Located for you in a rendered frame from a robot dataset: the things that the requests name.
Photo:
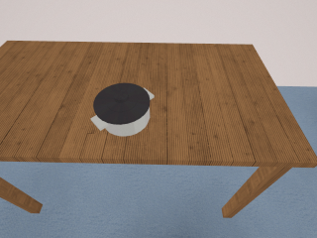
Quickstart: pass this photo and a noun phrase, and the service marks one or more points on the pot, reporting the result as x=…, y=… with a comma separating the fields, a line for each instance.
x=124, y=130

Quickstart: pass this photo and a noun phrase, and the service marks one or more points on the lid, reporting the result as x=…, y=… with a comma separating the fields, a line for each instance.
x=112, y=112

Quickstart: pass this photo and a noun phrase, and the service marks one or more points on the table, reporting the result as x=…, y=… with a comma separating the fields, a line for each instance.
x=213, y=105

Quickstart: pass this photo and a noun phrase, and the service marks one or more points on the knob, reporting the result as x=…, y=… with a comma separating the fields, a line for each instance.
x=121, y=96

